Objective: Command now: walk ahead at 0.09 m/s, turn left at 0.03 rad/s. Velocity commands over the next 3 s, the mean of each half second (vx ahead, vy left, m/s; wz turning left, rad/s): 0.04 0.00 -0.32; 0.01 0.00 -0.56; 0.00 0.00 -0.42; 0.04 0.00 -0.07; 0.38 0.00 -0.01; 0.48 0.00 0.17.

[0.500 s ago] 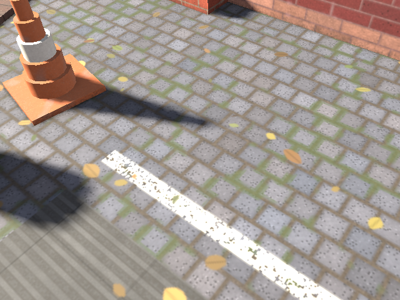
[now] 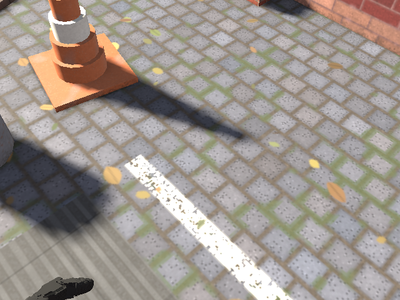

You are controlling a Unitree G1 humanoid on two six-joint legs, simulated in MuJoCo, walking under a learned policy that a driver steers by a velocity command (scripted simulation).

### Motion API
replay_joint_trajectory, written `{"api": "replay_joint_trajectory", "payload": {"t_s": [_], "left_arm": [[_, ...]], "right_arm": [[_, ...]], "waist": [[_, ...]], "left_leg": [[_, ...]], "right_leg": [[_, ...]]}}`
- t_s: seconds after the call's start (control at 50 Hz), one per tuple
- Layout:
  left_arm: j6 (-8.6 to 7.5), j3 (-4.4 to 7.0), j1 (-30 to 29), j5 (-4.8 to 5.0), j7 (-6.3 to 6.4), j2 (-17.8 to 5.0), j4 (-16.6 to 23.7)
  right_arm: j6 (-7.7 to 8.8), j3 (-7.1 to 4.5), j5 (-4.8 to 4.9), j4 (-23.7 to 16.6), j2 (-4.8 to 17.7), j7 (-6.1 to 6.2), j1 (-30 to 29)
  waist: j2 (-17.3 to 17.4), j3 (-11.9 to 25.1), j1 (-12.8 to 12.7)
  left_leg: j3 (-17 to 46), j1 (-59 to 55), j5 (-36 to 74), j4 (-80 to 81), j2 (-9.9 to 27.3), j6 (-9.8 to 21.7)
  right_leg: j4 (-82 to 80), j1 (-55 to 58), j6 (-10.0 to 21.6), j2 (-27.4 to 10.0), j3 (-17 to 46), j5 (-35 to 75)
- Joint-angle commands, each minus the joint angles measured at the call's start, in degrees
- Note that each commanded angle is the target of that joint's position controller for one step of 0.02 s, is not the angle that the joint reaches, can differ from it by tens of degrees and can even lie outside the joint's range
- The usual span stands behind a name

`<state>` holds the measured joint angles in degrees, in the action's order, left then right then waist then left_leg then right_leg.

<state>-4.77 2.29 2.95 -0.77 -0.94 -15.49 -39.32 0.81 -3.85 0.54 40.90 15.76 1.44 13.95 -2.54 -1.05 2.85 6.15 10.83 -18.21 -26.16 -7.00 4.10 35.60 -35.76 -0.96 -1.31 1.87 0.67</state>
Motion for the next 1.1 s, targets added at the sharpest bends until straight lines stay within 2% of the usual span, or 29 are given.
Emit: {"api": "replay_joint_trajectory", "payload": {"t_s": [0.02, 0.04, 0.06, 0.08, 0.1, 0.12, 0.14, 0.18, 0.22, 0.26, 0.34, 0.4, 0.42, 0.44, 0.46, 0.48, 0.52, 0.54, 0.6, 0.68, 0.8, 0.82, 0.84, 0.86, 0.88, 0.9, 0.94, 1.0, 1.1], "left_arm": [[-0.93, 1.99, 1.43, -0.14, -0.75, -5.94, 3.17], [-1.08, 2.36, 3.35, -0.49, -0.67, -6.68, 2.82], [-1.25, 2.90, 5.20, -0.94, -0.31, -9.28, 3.17], [-0.91, 3.15, 7.32, -1.93, -0.04, -11.55, 3.59], [0.23, 2.52, 10.44, -0.81, 0.25, -7.71, 2.83], [1.03, 1.93, 9.61, 0.52, 0.28, -6.68, 3.24], [1.99, 2.56, 7.88, 0.95, 0.50, -7.88, 4.10], [3.50, 2.86, 4.14, 0.94, 1.27, -8.82, 5.71], [4.79, 3.30, 2.14, 0.41, 1.64, -8.73, 6.74], [5.31, 3.75, 2.76, 0.37, 2.08, -8.69, 7.11], [5.98, 4.61, 4.30, 1.16, 2.53, -9.58, 7.55], [6.91, 4.67, 4.63, 1.80, 2.85, -9.05, 7.83], [6.84, 4.17, 5.05, 1.67, 2.81, -7.29, 8.25], [6.18, 3.86, 2.55, 2.32, 2.55, -5.69, 10.77], [5.39, 4.98, 4.60, 1.26, 2.39, -9.02, 9.79], [5.50, 5.75, 6.99, 1.46, 2.10, -10.51, 7.89], [6.78, 5.62, 10.76, 1.38, 2.42, -9.18, 5.17], [7.17, 5.19, 10.72, 1.40, 2.36, -7.87, 5.16], [7.52, 4.04, 5.54, 2.24, 2.06, -5.97, 7.82], [7.48, 2.68, 2.02, 1.85, 0.93, -4.09, 10.45], [7.87, 3.67, 6.31, 2.10, -0.25, -5.61, 10.01], [7.84, 4.20, 8.83, 1.89, 0.02, -6.27, 9.00], [7.67, 5.46, 11.37, 1.92, 0.62, -9.93, 8.82], [7.37, 6.72, 11.85, 1.16, 1.50, -17.19, 10.54], [6.12, 6.05, 13.99, -0.88, 0.76, -15.10, 10.69], [5.17, 5.33, 12.01, -1.09, 0.54, -13.58, 10.16], [5.07, 4.49, 6.37, 1.21, 1.41, -10.56, 10.18], [5.75, 3.97, 4.01, 1.03, 2.27, -10.04, 10.44], [6.14, 4.53, 5.49, 1.23, 3.02, -11.34, 9.77]], "right_arm": [[1.24, -1.15, -0.46, -1.97, 6.38, -0.20, -0.29], [1.46, -1.13, -0.47, -1.91, 6.44, -0.21, -0.39], [1.88, -1.10, -1.31, -2.44, 6.00, -0.11, 0.74], [2.33, -0.71, -1.42, -1.90, 5.00, 0.18, 7.20], [1.89, -0.65, -1.98, -2.12, 6.79, 0.12, 5.18], [0.97, -1.39, -1.03, -3.03, 9.11, -0.26, 3.60], [-0.17, -1.32, -0.26, -3.57, 8.06, -0.10, 0.38], [-2.09, -1.42, -0.39, -4.36, 6.94, 0.43, -2.73], [-2.41, -0.72, -0.53, -4.29, 3.88, 0.84, -2.28], [-1.92, -0.49, -0.68, -3.60, 2.81, 0.95, -1.46], [-0.91, -0.89, -0.40, -3.59, 3.75, 0.37, -2.15], [-0.24, -1.79, -0.53, -2.56, 4.55, -0.37, 0.58], [-0.21, -2.79, -1.48, -2.77, 8.10, -0.03, 3.02], [-0.54, -3.92, -3.15, -2.25, 12.98, 0.05, 2.78], [0.01, -3.35, -4.36, -4.63, 10.92, 0.10, -1.40], [0.31, -2.46, -3.73, -6.03, 8.00, 0.69, -5.57], [0.55, -1.65, -1.51, -6.76, 5.48, 1.10, -9.26], [0.44, -1.39, -1.24, -6.63, 5.31, 1.27, -8.64], [-0.44, -1.57, -1.55, -5.70, 5.86, 1.85, -4.71], [-1.30, -2.89, -1.29, -4.93, 9.31, 1.88, -2.41], [-1.13, -3.77, 1.03, -4.16, 11.11, 0.94, -4.46], [-0.93, -3.49, 1.23, -3.30, 9.78, 0.83, -3.06], [-0.62, -2.97, 0.06, -2.69, 7.39, 0.56, -0.62], [-0.27, -1.10, -3.48, -6.08, 2.89, 0.14, -2.26], [0.14, -2.04, -2.32, -7.26, 6.46, 0.55, -8.22], [-0.11, -2.64, -0.68, -7.13, 8.40, 0.77, -9.81], [-0.70, -2.94, -1.09, -5.62, 8.21, 1.59, -8.77], [-0.70, -2.80, -1.21, -4.72, 7.02, 1.34, -5.98], [-0.34, -1.76, -0.88, -5.19, 5.03, 0.92, -8.68]], "waist": [[7.67, 6.82, -2.32], [6.80, 7.33, -3.44], [3.62, 9.99, -3.15], [-5.47, 16.71, -1.25], [-13.14, 20.56, -4.40], [-8.32, 19.02, -4.11], [-3.92, 15.19, -4.26], [-0.31, 7.67, -3.12], [-3.78, 5.50, -1.94], [-6.00, 7.72, -2.10], [-7.15, 9.71, -3.00], [-6.27, 8.24, -1.23], [-0.96, 7.85, -0.74], [17.77, 4.31, -1.72], [17.31, 4.25, -2.19], [12.48, 4.37, -4.16], [9.05, 3.77, -5.25], [8.88, 3.46, -4.74], [10.27, 3.07, -1.73], [12.48, 4.99, 0.38], [13.65, 5.59, -2.48], [11.70, 6.24, -3.37], [3.04, 8.06, -3.44], [-17.33, 8.21, -2.10], [-13.23, 13.17, -7.88], [-7.87, 9.88, -6.88], [-3.38, 6.71, -3.91], [-4.12, 8.02, -1.70], [-4.99, 7.61, -3.28]], "left_leg": [[6.54, -3.26, 39.41, -2.72, 15.75, 5.43], [5.06, -3.12, 40.15, -6.57, 13.37, 3.79], [2.69, -0.27, 34.38, -13.25, 9.12, 1.32], [0.32, 10.34, 17.41, -27.66, 3.97, -3.54], [-1.08, 16.88, -14.62, -38.61, 1.15, -7.18], [1.39, 20.39, -18.82, -43.03, 3.17, -7.57], [1.02, 23.54, -17.00, -46.96, 4.08, -7.94], [0.30, 23.30, -12.50, -41.49, 6.17, -7.48], [-2.63, 17.56, -9.61, -30.65, 4.97, -7.33], [-3.04, 13.44, -7.72, -24.51, 4.22, -7.43], [-2.34, 9.77, -2.36, -14.24, 3.82, -6.62], [-3.75, 0.59, 3.82, -0.96, 4.43, -3.71], [4.10, -4.92, 0.76, 3.69, 13.58, -0.31], [19.18, -1.98, 1.18, 10.37, 24.85, 7.09], [24.17, 1.14, 7.19, 11.28, 30.10, 11.36], [18.91, 1.74, 11.75, 9.68, 27.68, 9.92], [9.43, 0.17, 17.41, 7.21, 22.38, 6.18], [6.45, 0.09, 21.73, 6.82, 21.56, 6.35], [1.62, -4.64, 24.14, 6.70, 20.62, 7.19], [-0.80, -7.24, 26.17, 5.59, 23.23, 8.15], [-4.68, -3.82, 26.94, -0.10, 24.51, 5.13], [-7.09, -1.05, 23.67, -4.17, 22.83, 2.41], [-12.18, 7.82, 14.16, -14.59, 19.27, -2.48], [-14.89, 27.58, -19.51, -33.19, 11.18, -8.52], [-4.92, 30.85, -22.77, -42.52, 8.11, -9.22], [-2.91, 31.72, -18.37, -45.91, 9.11, -8.76], [-1.88, 31.88, -9.16, -42.82, 10.26, -8.52], [-2.61, 25.92, -2.56, -40.34, 8.15, -9.35], [-1.46, 22.25, -0.59, -25.33, 6.55, -9.60]], "right_leg": [[-5.71, 10.98, 3.58, 0.95, -1.20, 0.18], [-9.33, 15.68, 5.08, 1.31, -1.56, 7.48], [-7.50, 23.40, 7.58, -2.81, 3.47, 28.18], [-4.84, 37.60, 17.71, -12.75, 15.44, 42.08], [-10.05, 41.29, 24.16, -18.99, 27.24, 41.36], [-12.28, 39.58, 22.97, -18.23, 29.63, 25.46], [-13.69, 36.23, 20.30, -16.12, 28.99, 9.83], [-17.69, 23.78, 15.88, -12.72, 24.47, -6.00], [-19.57, 16.64, 12.80, -7.04, 19.73, -12.29], [-19.18, 16.22, 12.69, -5.52, 18.54, -12.82], [-18.48, 17.63, 12.50, -6.23, 22.74, -17.44], [-15.66, 12.00, 8.78, -2.92, 21.75, -24.77], [-8.21, 4.95, 5.65, 0.15, 18.38, -29.60], [5.91, -4.45, 2.56, 8.83, 4.66, -32.39], [20.20, -4.25, 0.47, 6.11, 6.02, -33.54], [27.19, -3.63, -0.21, 5.40, 6.70, -30.20], [34.29, -4.22, -2.25, 4.44, 5.23, -24.58], [37.08, -4.37, -3.14, 4.05, 4.32, -23.33], [31.43, -6.06, -4.94, 2.32, 1.16, -20.18], [18.75, 0.18, -4.83, -0.27, -1.66, -23.55], [-3.93, 15.37, 0.55, 1.95, -6.99, -16.58], [-10.37, 21.63, 2.32, 3.47, -6.80, -11.16], [-12.72, 32.46, 4.95, -1.27, 1.52, 3.49], [-10.32, 41.76, 13.97, -17.63, 23.63, 30.32], [-13.02, 38.22, 23.06, -22.10, 28.66, 27.56], [-13.76, 36.02, 21.23, -18.60, 23.49, 22.01], [-13.52, 32.15, 15.33, -12.70, 17.62, 14.44], [-13.93, 27.44, 14.40, -9.55, 15.29, 14.32], [-13.74, 26.68, 14.12, -8.11, 18.81, 3.24]]}}
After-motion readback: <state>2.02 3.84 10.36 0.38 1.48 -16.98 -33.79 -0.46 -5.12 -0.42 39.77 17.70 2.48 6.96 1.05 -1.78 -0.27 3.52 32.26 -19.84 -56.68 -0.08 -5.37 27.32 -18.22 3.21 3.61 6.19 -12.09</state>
